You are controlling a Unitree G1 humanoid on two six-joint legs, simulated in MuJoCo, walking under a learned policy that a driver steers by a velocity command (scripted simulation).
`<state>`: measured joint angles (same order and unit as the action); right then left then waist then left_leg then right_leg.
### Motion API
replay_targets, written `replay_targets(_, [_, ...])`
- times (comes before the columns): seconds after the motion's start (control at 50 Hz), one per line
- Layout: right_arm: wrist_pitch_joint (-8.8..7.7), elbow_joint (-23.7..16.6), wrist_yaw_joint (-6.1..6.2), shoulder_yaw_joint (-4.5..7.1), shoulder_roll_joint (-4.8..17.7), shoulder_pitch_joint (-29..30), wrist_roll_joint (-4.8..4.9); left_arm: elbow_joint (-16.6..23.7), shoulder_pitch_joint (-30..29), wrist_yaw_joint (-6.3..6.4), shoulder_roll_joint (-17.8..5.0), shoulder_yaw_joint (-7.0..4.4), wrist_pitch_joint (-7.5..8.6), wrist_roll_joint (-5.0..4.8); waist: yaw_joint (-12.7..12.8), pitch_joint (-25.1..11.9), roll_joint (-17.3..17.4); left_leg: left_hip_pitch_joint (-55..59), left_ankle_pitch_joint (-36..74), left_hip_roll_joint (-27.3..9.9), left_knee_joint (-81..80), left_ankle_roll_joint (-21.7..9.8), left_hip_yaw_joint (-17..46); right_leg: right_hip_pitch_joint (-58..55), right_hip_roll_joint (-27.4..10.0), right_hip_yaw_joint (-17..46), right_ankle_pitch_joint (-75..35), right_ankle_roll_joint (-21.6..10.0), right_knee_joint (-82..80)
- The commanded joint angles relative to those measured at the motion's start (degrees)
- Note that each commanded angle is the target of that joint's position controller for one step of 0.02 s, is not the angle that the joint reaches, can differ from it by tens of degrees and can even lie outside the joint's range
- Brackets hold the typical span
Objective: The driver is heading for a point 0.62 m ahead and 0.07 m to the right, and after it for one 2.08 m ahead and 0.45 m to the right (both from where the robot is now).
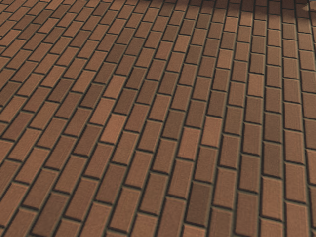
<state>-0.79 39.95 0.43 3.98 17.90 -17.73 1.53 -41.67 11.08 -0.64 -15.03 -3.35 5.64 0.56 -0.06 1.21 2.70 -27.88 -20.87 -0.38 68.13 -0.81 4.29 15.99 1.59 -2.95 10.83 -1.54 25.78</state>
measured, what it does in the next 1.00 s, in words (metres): walks ahead: left foot, then right foot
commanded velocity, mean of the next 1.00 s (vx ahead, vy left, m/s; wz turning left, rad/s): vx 0.46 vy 0.00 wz -0.09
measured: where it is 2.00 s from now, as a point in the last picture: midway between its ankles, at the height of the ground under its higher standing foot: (160, 202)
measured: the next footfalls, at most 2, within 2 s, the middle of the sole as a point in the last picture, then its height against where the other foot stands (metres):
left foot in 0.34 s outside the picture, level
right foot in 0.88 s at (183, 200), level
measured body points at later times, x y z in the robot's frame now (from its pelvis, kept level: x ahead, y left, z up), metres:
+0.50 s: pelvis +0.27 +0.07 +0.00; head +0.30 +0.09 +0.45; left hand +0.31 +0.36 -0.13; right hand +0.43 -0.18 -0.09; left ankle +0.30 +0.16 -0.74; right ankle +0.21 -0.09 -0.65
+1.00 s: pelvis +0.53 +0.03 -0.01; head +0.59 +0.01 +0.43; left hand +0.74 +0.27 -0.11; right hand +0.59 -0.27 -0.13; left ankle +0.42 +0.19 -0.63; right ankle +0.61 -0.05 -0.74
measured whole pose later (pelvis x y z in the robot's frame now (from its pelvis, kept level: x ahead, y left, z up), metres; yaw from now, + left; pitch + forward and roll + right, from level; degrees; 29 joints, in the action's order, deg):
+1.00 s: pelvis +0.53 +0.03 -0.01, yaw -10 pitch +2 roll +1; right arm -3.7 43.9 1.1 2.7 16.9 -12.0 0.1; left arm -39.8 7.3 -1.9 -17.5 -3.7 2.2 -0.5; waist -0.1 4.7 0.1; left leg -22.3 -29.2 -0.4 72.6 2.9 1.7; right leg 26.4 4.6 -0.5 7.4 -5.3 31.4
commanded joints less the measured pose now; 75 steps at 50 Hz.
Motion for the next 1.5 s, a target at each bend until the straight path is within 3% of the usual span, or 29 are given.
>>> replay_targets(0.02, [-0.28, -5.4, -0.29, 1.18, 3.0, 1.7, 0.01, 1.5, 1.1, 0.18, -6.1, -1.54, 1.0, -0.15, 1.0, 0.0, -8.8, -11.4, 4.1, -5.5, -1.6, 0.5, 2.2, -8.2, -15.7, 14.7, -2.4, -8.8, -15.9])
replay_targets(0.26, [-2.64, -9.9, -2.93, -0.75, 1.0, 18.8, -0.29, -6.1, 9.4, 0.02, -12.2, -2.59, -1.04, -2.35, 4.6, 3.3, -6.7, -7.5, 17.0, -3.2, -34.6, -1.3, -4.3, -17.2, -17.2, 3.3, -17.2, -8.3, -15.8])
replay_targets(0.3, [-2.72, -9.7, -3.02, 0.01, 2.7, 16.7, -0.61, -6.9, 9.2, 0.26, -13.3, -2.76, -1.77, -2.71, 2.1, 1.3, -8.1, -1.8, 13.1, -1.0, -37.3, -3.2, -6.0, -19.7, -17.7, 2.3, -29.6, -7.2, -10.8])
replay_targets(0.34, [-2.51, -5.1, -2.32, 2.53, 7.2, 2.0, -1.06, -7.2, 8.7, 0.74, -12.3, -2.04, -2.18, -2.58, -5.9, -7.9, -7.4, 21.4, 16.7, 1.5, -40.2, -6.3, -7.7, -13.5, -13.7, -2.3, -39.9, -4.1, 6.9])
replay_targets(0.36, [-1.99, -3.2, -1.26, 3.91, 12.0, -8.6, -1.44, -5.3, 8.6, 0.87, -8.8, -0.49, -1.82, -0.53, -9.6, -16.5, 0.5, 39.9, 20.1, -10.4, -37.5, -10.1, 6.7, 0.6, -10.5, -3.8, -19.8, -1.6, 26.2])
replay_targets(0.38, [-2.04, -3.0, -1.4, 3.85, 15.2, -7.9, -1.37, -4.4, 14.6, 0.15, -2.8, 1.42, -0.62, -0.52, -4.2, -23.5, 13.6, 52.4, 8.2, -22.1, -45.3, -19.0, 33.8, 19.9, -0.6, 1.6, 22.1, 0.9, 43.1])
replay_targets(0.4, [-2.34, -3.4, -1.62, 2.52, 9.5, -7.3, -1.07, -4.9, 9.6, -0.23, -9.3, -0.17, 0.29, -2.12, -7.0, -20.7, 6.4, 49.4, 2.9, -20.9, -48.9, -17.3, 34.3, 25.7, -3.3, 8.1, 22.6, 0.3, 48.3])
replay_targets(0.42, [-2.71, -3.3, -1.61, 1.77, 7.7, -3.7, -1.18, -3.1, 4.9, -0.44, -10.6, -0.66, 0.69, -3.49, -6.3, -12.1, 4.9, 42.1, 6.4, -19.3, -50.0, -15.1, 25.0, 29.0, -5.6, 7.1, 17.6, -0.4, 48.1])
replay_targets(0.44, [-2.99, -3.3, -1.66, 1.28, 6.1, -0.2, -1.26, -3.2, 3.3, -0.15, -9.7, -0.5, 0.65, -3.11, -4.3, -8.0, 1.2, 34.5, 11.5, -16.9, -51.4, -13.7, 18.6, 27.0, -8.0, 6.4, 12.4, -0.2, 45.3])
replay_targets(0.48, [-3.74, -3.1, -1.83, 0.63, 3.3, 4.1, -2.06, -4.1, 5.1, -0.16, -8.5, -0.74, -0.59, -2.24, -0.6, -4.3, 2.5, 24.3, 16.5, -13.9, -55.6, -12.4, 10.6, 21.0, -10.5, 7.4, 6.4, 0.7, 41.2])
replay_targets(0.56, [-5.65, -0.6, -1.4, 1.21, 3.9, 4.8, -2.54, -4.1, 4.5, 0.37, -5.7, -0.52, -2.97, -2.26, 1.0, -0.5, 1.1, 18.6, 21.6, -13.6, -60.9, -12.4, 1.7, 21.7, -10.0, 9.2, -0.3, 2.7, 36.5])
replay_targets(0.66, [-5.72, 1.6, -0.37, 1.46, 5.2, 3.9, -2.47, -2.0, -2.6, -0.74, -4.4, -0.11, -2.44, -1.67, -1.1, 2.0, 0.1, 20.3, 24.7, -11.5, -62.2, -9.4, -8.2, 22.0, -8.0, 7.2, -16.0, 2.5, 20.0])
replay_targets(0.8, [-3.01, 5.1, 0.62, 2.45, 8.0, 0.1, -1.01, 3.8, -11.3, -3.26, -4.3, 0.3, -2.31, -1.36, -3.2, 4.4, -0.2, 33.6, 40.5, -15.4, -54.7, -7.0, -13.3, 24.1, -5.4, 1.2, -8.9, -1.5, 9.0])
replay_targets(0.86, [-1.12, 3.9, 2.08, 2.73, 9.6, 2.5, -0.73, 1.7, 2.5, -3.32, -9.2, -2.46, -2.27, -0.96, 4.4, -5.2, 2.2, 31.8, 65.6, -12.5, -32.5, -3.2, -15.5, 4.8, 1.9, -3.4, -6.6, -4.8, 6.6])
replay_targets(0.88, [-1.43, 3.2, 2.33, 2.24, 8.7, 2.2, -0.82, 0.4, 9.6, -2.27, -12.9, -4.13, -2.43, -0.79, 8.2, -9.6, -1.2, 22.3, 53.2, -9.2, -17.9, 0.1, -15.9, -9.8, 0.2, 1.8, -18.3, -7.2, 2.8])
replay_targets(0.9, [-2.57, 1.0, 1.29, -0.14, 0.6, -5.2, -4.02, 1.0, 9.5, -1.03, -19.6, -5.14, -2.89, -0.5, 1.3, -16.6, -18.2, -3.0, -6.9, 0.8, 4.8, 4.9, -14.3, -33.5, -16.6, 26.2, -42.6, -17.3, 7.9])
replay_targets(0.92, [-4.19, 1.3, 0.32, -0.54, 3.7, -5.0, -2.88, 3.6, 10.2, -1.14, -17.8, -4.51, -2.74, -0.32, 4.4, -30.4, -13.3, -8.6, -19.6, 5.5, 16.9, 5.4, -0.4, -40.3, -23.9, 45.0, -41.3, -25.5, 1.7])
replay_targets(0.94, [-4.76, 0.2, -0.12, 0.49, 7.1, 1.2, -0.52, 4.4, 7.8, -1.23, -14.9, -3.79, -2.8, -0.15, 6.3, -26.1, -7.4, -11.3, -15.1, 1.6, 16.7, 4.0, 3.3, -36.2, -21.0, 36.3, -40.9, -22.3, 0.2])
replay_targets(0.98, [-4.42, -0.8, 0.99, 0.3, 6.2, 5.9, -1.29, 4.9, 1.6, -0.69, -10.6, -2.81, -3.05, -1.84, 2.9, -11.7, -1.6, -12.3, -7.5, -2.4, 7.6, 3.6, 1.0, -19.3, -15.5, 25.6, -35.7, -17.3, -2.3])
replay_targets(1.02, [-2.6, -1.1, 1.53, 0.88, 7.0, 4.4, -1.84, 6.1, -1.2, -0.15, -9.7, -2.5, -3.64, -0.55, -0.6, -8.3, -3.8, -5.2, -4.5, -3.3, 2.9, 4.0, 1.2, -6.9, -13.0, 22.5, -34.3, -16.3, -5.6])
replay_targets(1.1, [-1.1, -1.0, 2.23, 0.11, 4.0, 3.5, -2.44, 6.4, -1.9, 0.77, -11.9, -3.3, -4.27, -0.49, -1.9, -9.2, -5.5, -2.2, -0.1, -1.5, -8.9, 6.3, -0.2, -0.6, -10.5, 18.8, -38.4, -15.3, -5.4])
replay_targets(1.2, [-0.23, -2.4, 1.85, 0.06, 4.0, 9.3, -1.92, 7.1, -2.4, 2.42, -12.0, -3.33, -6.71, -1.33, -0.1, -9.6, -8.4, -0.4, 8.3, 0.3, -19.8, 7.1, 1.2, 0.5, -7.8, 21.6, -17.0, -11.3, -4.8])
replay_targets(1.3, [-1.57, -3.5, 0.93, 0.55, 4.9, 11.8, -1.56, 7.7, -2.0, 2.39, -11.4, -3.21, -7.63, -1.26, 0.9, -7.8, -11.7, 2.8, 5.1, 2.3, -31.6, 5.5, 2.4, -3.3, -8.0, 28.9, -14.2, -10.2, -0.8])
replay_targets(1.34, [-2.43, -2.5, 0.55, 1.09, 5.2, 8.3, -1.44, 8.4, -3.6, 2.49, -10.5, -2.86, -7.92, -1.95, -1.6, -7.5, -11.9, 10.1, 13.6, 1.6, -44.8, 3.6, 1.5, -3.1, -5.8, 29.8, -13.7, -7.6, 2.8])
replay_targets(1.36, [-2.57, -2.5, 0.74, 1.81, 7.9, 7.1, -2.09, 8.7, -2.0, 2.51, -8.4, -2.24, -7.94, -1.63, -0.9, -8.8, -8.3, 17.2, 19.7, -5.6, -47.4, 0.9, 6.1, 0.8, -3.1, 27.6, -4.2, -4.9, 7.9])
replay_targets(1.38, [-1.86, -3.7, 1.23, 2.74, 12.8, 10.2, -3.3, 9.0, 3.0, 2.32, -5.9, -1.67, -7.69, -1.14, 3.9, -8.2, 7.4, 23.2, 36.4, -17.6, -47.2, -6.6, 18.6, 10.8, 5.6, 17.0, 18.2, -1.0, 18.8])
replay_targets(1.4, [-1.47, -2.8, 1.07, 2.68, 10.8, 6.8, -4.31, 9.6, 1.9, 2.17, -10.1, -2.66, -7.1, -0.82, 1.2, -8.5, 13.7, 23.7, 42.5, -24.3, -48.3, -14.9, 28.0, 18.1, 6.4, 11.9, 28.8, 2.1, 31.8])
replay_targets(1.44, [-1.19, -3.8, 1.25, 1.47, 6.0, 9.1, -3.02, 7.4, 2.6, 2.12, -13.5, -4.26, -7.67, -1.48, 1.2, -7.2, 4.9, 22.7, 38.8, -19.2, -46.2, -12.6, 17.2, 19.7, 2.4, 11.6, 22.0, 4.9, 43.1])
replay_targets(1.5, [-0.14, -3.9, 1.77, 1.18, 5.5, 11.1, -2.22, 7.6, 1.3, 2.1, -9.4, -3.33, -9.29, -2.0, 1.0, -4.7, 4.7, 20.4, 35.0, -13.5, -47.1, -9.9, 7.1, 19.6, 0.8, 8.0, 15.2, 7.1, 43.1])
Velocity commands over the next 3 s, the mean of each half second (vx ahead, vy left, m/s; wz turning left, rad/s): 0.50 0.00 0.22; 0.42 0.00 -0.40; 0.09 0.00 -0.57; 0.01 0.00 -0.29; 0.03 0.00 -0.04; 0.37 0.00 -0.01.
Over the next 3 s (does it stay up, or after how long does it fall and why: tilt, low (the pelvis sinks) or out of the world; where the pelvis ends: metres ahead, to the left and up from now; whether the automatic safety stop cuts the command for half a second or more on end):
stays up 0.79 -0.07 -0.01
